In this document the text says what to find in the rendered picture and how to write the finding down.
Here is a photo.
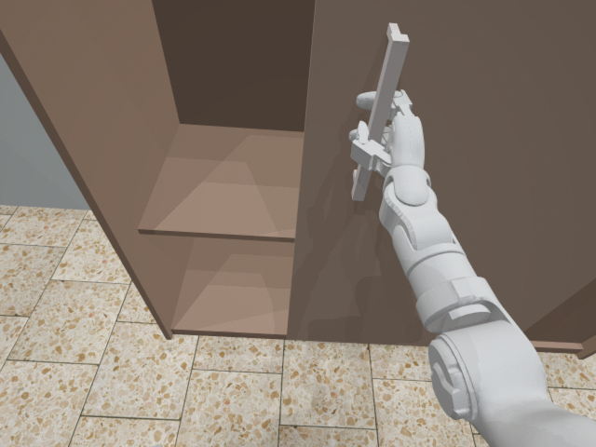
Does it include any handle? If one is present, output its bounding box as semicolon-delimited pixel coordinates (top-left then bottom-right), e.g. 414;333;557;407
351;23;410;201

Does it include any right robot hand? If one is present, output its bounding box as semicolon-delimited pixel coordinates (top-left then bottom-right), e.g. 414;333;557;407
349;89;425;178

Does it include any right robot forearm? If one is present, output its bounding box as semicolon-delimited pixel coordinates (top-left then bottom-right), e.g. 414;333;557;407
379;166;548;394

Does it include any wardrobe door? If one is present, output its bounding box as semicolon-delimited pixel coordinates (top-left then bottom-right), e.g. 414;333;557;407
287;0;596;346
523;278;596;343

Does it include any robot right upper arm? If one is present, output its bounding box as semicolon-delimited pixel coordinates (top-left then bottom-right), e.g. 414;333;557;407
428;320;596;447

